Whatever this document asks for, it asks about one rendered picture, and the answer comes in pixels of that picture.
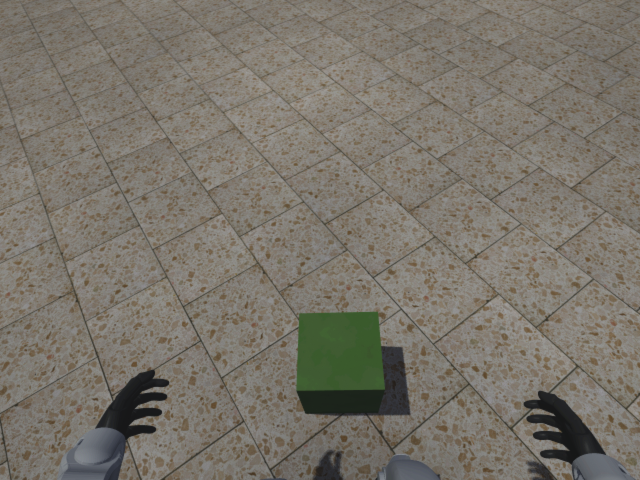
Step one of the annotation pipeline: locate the right robot hand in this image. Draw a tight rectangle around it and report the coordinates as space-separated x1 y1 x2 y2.
524 391 606 465

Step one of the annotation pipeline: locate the right robot shin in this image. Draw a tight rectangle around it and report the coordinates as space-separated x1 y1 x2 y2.
387 454 410 465

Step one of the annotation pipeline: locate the left robot hand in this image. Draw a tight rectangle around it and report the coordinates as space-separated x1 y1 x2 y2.
95 370 169 440

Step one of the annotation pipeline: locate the robot right forearm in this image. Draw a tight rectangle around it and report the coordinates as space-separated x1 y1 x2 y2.
572 453 636 480

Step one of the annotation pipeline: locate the robot left forearm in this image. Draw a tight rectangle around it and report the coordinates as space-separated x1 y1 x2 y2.
57 427 126 480

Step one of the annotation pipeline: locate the robot right thigh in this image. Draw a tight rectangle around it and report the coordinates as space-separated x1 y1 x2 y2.
377 459 441 480

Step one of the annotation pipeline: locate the carton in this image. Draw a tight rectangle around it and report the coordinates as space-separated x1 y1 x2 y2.
296 312 385 414

